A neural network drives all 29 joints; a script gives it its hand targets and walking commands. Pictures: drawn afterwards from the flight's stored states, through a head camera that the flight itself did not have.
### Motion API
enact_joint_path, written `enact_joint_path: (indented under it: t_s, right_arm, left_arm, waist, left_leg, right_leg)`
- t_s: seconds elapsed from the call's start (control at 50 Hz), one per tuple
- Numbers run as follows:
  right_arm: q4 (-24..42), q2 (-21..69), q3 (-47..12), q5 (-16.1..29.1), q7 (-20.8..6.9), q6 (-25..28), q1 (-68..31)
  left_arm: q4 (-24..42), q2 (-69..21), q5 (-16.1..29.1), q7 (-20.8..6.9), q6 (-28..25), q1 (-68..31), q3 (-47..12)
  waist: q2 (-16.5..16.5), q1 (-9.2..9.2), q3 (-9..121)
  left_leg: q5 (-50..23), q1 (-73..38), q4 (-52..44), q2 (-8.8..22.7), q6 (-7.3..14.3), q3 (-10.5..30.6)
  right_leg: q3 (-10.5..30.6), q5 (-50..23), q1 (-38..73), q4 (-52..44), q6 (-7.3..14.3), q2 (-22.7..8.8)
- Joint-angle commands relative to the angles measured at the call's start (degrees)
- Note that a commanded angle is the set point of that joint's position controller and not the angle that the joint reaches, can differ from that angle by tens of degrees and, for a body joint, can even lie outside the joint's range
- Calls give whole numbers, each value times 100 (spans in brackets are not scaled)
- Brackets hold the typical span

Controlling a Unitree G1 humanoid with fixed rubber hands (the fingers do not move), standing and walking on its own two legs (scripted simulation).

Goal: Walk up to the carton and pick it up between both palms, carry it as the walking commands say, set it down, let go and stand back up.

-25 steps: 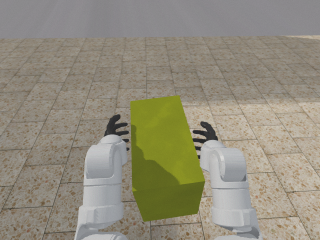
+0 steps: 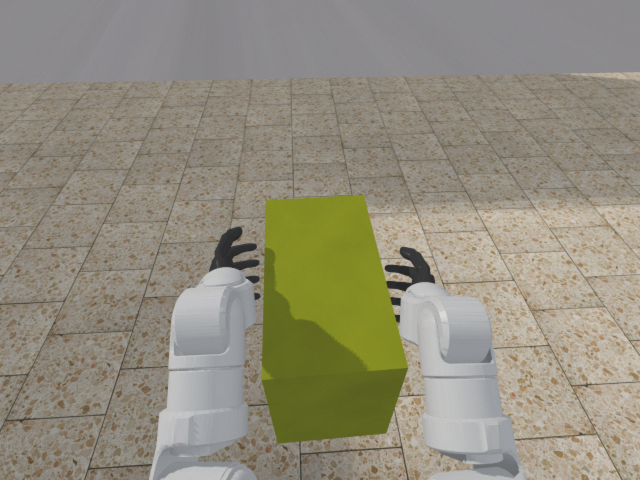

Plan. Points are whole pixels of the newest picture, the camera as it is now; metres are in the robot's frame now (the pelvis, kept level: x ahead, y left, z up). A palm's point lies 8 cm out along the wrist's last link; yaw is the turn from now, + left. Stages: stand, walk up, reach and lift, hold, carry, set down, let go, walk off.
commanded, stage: carry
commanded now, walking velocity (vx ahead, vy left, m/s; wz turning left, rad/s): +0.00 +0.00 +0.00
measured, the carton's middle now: (323, 311) +0.35 +0.00 +0.02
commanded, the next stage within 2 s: none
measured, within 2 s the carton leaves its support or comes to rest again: neither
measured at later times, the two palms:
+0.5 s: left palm (199, 290) +0.32 +0.15 +0.11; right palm (390, 301) +0.30 -0.08 +0.10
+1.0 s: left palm (152, 320) +0.29 +0.21 +0.09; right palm (349, 325) +0.28 -0.03 +0.08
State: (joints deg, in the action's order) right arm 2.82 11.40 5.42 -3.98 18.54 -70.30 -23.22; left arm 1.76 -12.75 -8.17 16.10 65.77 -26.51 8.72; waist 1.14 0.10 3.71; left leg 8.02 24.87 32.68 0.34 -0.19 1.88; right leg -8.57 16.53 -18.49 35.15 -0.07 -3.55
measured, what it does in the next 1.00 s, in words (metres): steps on the spot: left foot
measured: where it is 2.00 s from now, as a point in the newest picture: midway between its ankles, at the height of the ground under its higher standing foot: outside the picture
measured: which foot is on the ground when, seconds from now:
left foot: down 0.00-0.66, up 0.68-0.96, down 0.98-1.00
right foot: down 0.00-1.00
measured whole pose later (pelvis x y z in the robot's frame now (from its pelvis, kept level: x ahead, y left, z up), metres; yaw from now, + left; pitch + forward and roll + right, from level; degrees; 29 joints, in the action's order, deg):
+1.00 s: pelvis -0.04 +0.08 +0.00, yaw +5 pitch +2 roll +0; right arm 9.1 11.3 5.4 -2.8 19.3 -68.6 -22.8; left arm 2.2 -13.1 -8.2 16.2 63.0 -27.4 8.6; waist 0.0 -2.3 -1.9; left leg 10.4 22.8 32.5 0.7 -1.1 0.7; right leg -8.8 18.3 -19.7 37.0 -2.7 -9.0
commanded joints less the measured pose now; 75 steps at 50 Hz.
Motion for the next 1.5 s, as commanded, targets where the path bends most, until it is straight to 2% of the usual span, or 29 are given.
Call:
enact_joint_path:
  t_s: [0.0, 0.08, 0.12, 0.14, 0.28, 0.36, 0.38, 0.42, 0.48, 0.56, 0.6, 0.64, 0.66, 0.68, 0.74, 0.86, 0.92, 0.94, 0.96, 0.98, 1.0, 1.06, 1.16, 1.2, 1.22, 1.24, 1.32, 1.4, 1.48]
  right_arm:
    - [1189, 5666, -2311, 1604, -1187, 609, -3649]
    - [1533, 5940, -2542, 1783, -1186, 564, -3637]
    - [904, 5496, -2093, 1551, -1211, 692, -3666]
    - [1793, 5945, -2597, 1912, -1167, 628, -3775]
    - [1408, 5847, -2640, 1796, -1222, 593, -3680]
    - [1448, 5914, -2582, 1909, -1288, 634, -3612]
    - [1419, 5854, -2519, 1898, -1286, 641, -3588]
    - [1412, 5756, -2354, 1818, -1287, 677, -3345]
    - [1631, 5881, -2493, 1792, -1275, 704, -3387]
    - [1878, 5848, -2472, 1688, -1210, 751, -3244]
    - [1885, 5840, -2578, 1645, -1158, 741, -3060]
    - [1996, 5909, -2767, 1673, -1167, 739, -3177]
    - [2175, 5852, -2872, 1745, -1180, 745, -3430]
    - [2224, 6044, -3003, 1865, -1188, 750, -3561]
    - [2148, 6125, -3025, 1983, -1181, 755, -3541]
    - [1838, 5973, -3163, 2095, -1247, 623, -3255]
    - [1828, 6043, -3099, 2133, -1306, 638, -3265]
    - [1797, 6019, -2996, 2078, -1320, 654, -3118]
    - [1728, 5995, -2881, 2051, -1325, 664, -3083]
    - [1782, 5937, -2788, 2016, -1315, 704, -2985]
    - [1668, 6007, -2694, 1994, -1332, 700, -2899]
    - [2030, 5963, -2576, 1865, -1322, 805, -3089]
    - [1815, 5748, -2406, 1433, -1124, 728, -2597]
    - [1723, 5835, -2578, 1466, -1096, 705, -2510]
    - [1827, 5863, -2655, 1472, -1094, 701, -2617]
    - [1903, 5942, -2780, 1567, -1106, 700, -2809]
    - [1961, 6255, -3022, 1888, -1165, 716, -3275]
    - [1792, 6151, -3213, 2059, -1229, 608, -3226]
    - [1516, 6107, -3096, 2095, -1334, 554, -3073]
  left_arm:
    - [-620, -6148, 1720, -1176, 81, -1359, -2189]
    - [-99, -6401, 1915, -1166, 112, -1521, -2456]
    - [-823, -5950, 1576, -1161, -2, -1401, -1938]
    - [224, -6396, 2019, -1132, 53, -1632, -2483]
    - [-290, -6373, 1765, -1178, 101, -1350, -2376]
    - [-130, -6405, 1770, -1159, 65, -1352, -2511]
    - [-95, -6415, 1805, -1156, 65, -1354, -2542]
    - [28, -6485, 1836, -1125, 88, -1478, -2775]
    - [24, -6578, 1967, -1129, 56, -1524, -2886]
    - [339, -6620, 2168, -1152, 15, -1571, -3029]
    - [380, -6580, 2181, -1204, -2, -1352, -2919]
    - [497, -6511, 2138, -1239, -66, -1320, -2829]
    - [529, -6540, 2106, -1246, -103, -1313, -2826]
    - [726, -6508, 2147, -1273, -121, -1433, -2793]
    - [987, -6358, 2092, -1255, -163, -1559, -2628]
    - [611, -6009, 1754, -1140, -155, -912, -2385]
    - [655, -6091, 1757, -1129, -171, -1013, -2510]
    - [605, -6157, 1775, -1128, -159, -971, -2594]
    - [794, -6193, 1835, -1121, -154, -1200, -2732]
    - [902, -6216, 1890, -1116, -161, -1264, -2830]
    - [977, -6306, 1997, -1113, -135, -1459, -3027]
    - [1071, -6507, 2254, -1161, -192, -1735, -3175]
    - [837, -6410, 2372, -1222, -46, -1508, -3187]
    - [807, -6328, 2330, -1278, -54, -1322, -3015]
    - [712, -6295, 2268, -1297, -66, -1230, -2902]
    - [775, -6383, 2217, -1292, -121, -1229, -2875]
    - [1023, -6342, 2169, -1305, -166, -1571, -2731]
    - [656, -6085, 1776, -1189, -148, -940, -2374]
    - [683, -6032, 1702, -1116, -150, -1087, -2480]
  waist:
    - [107, 8, 2214]
    - [95, 5, 2184]
    - [187, 29, 2177]
    - [13, 10, 2144]
    - [-985, 17, 1918]
    - [-380, -39, 2177]
    - [335, -11, 2153]
    - [1754, -73, 1988]
    - [999, -49, 2068]
    - [979, -14, 2522]
    - [325, 40, 2622]
    - [-1529, 49, 2505]
    - [-1990, 63, 2129]
    - [-1646, 74, 2031]
    - [-698, 49, 2075]
    - [-1765, 124, 2218]
    - [-1149, 22, 2501]
    - [-577, -11, 2571]
    - [761, -19, 2604]
    - [1536, -64, 2483]
    - [1592, -89, 2430]
    - [1114, -64, 2494]
    - [766, 12, 2442]
    - [-279, 79, 2488]
    - [-1584, 33, 2443]
    - [-2041, -25, 2236]
    - [-913, 43, 2141]
    - [-1576, 104, 2195]
    - [-1517, 45, 2356]
  left_leg:
    - [39, -950, -771, 533, 241, 562]
    - [174, -893, -828, 496, 214, 549]
    - [8, -806, -743, 474, 244, 551]
    - [76, -698, -644, 422, 199, 456]
    - [1011, 131, 901, 237, -13, -94]
    - [23, -829, -146, 446, -64, 232]
    - [-974, -995, -618, 844, 8, 833]
    - [-750, -1514, -1544, 1384, 215, 1823]
    - [-495, -1594, -1460, 1028, 254, 1067]
    - [-1323, -1813, -847, 767, 337, 617]
    - [-839, -811, -380, 579, 278, 552]
    - [871, 513, 1087, 118, 5, 52]
    - [1491, 1051, 1738, 164, -43, -95]
    - [1463, 1302, 2281, 218, -40, 23]
    - [1235, 1538, 2186, 176, -143, -213]
    - [1461, 353, 588, -54, -205, -719]
    - [251, -1073, -933, 85, -56, -555]
    - [-1076, -1824, -795, 582, 40, -50]
    - [-3187, -2602, -615, 1619, 337, 1103]
    - [-3914, -2778, -763, 1969, 692, 1574]
    - [-3762, -2591, -673, 1674, 865, 1242]
    - [-2549, -2571, -537, 1156, 862, 436]
    - [-1796, -2005, -326, 968, 779, 369]
    - [-860, -552, 270, 628, 422, 196]
    - [792, 494, 1001, 218, 119, -135]
    - [1715, 1040, 1493, 221, -45, -129]
    - [1326, 1233, 2140, 190, -101, -171]
    - [1445, 622, 1273, 32, -174, -517]
    - [931, -844, -328, -3, -60, -710]
  right_leg:
    - [546, 15, 556, -402, 301, -211]
    - [495, 123, 575, -436, 310, -172]
    - [566, 11, 624, -434, 338, -238]
    - [677, -45, 663, -525, 335, -390]
    - [1539, -1041, 635, -964, 827, -1682]
    - [753, -1113, 269, -97, 325, -1073]
    - [491, -366, 9, 282, 111, -679]
    - [-151, 1522, -952, 1204, -168, 168]
    - [-8, 1452, -807, 1360, -146, 307]
    - [-116, 689, 119, -385, -64, 248]
    - [769, -4, 1237, -871, 170, -415]
    - [2486, -2338, 1860, -1185, 636, -1964]
    - [2724, -2422, 1469, -1361, 1069, -2513]
    - [2477, -2776, 1591, -1383, 1260, -2455]
    - [1633, -4271, 2246, -803, 1009, -1911]
    - [987, -4324, 1847, -511, 738, -1551]
    - [544, -3006, 1191, 140, 194, -1146]
    - [329, -1801, 422, 369, -83, -957]
    - [-4, 301, -684, 1026, -309, -566]
    - [-173, 2081, -1299, 1636, -378, -118]
    - [46, 2243, -1166, 2124, -290, 36]
    - [138, 1637, -1285, 2102, -209, 62]
    - [33, 459, -114, -286, -111, 91]
    - [1233, -870, 1471, -1100, 132, -818]
    - [2656, -3080, 2081, -1271, 449, -2047]
    - [2829, -4313, 2220, -1125, 733, -2419]
    - [1706, -4669, 2344, -851, 990, -1898]
    - [1318, -4477, 2066, -703, 795, -1632]
    - [856, -3211, 1163, -252, 457, -1374]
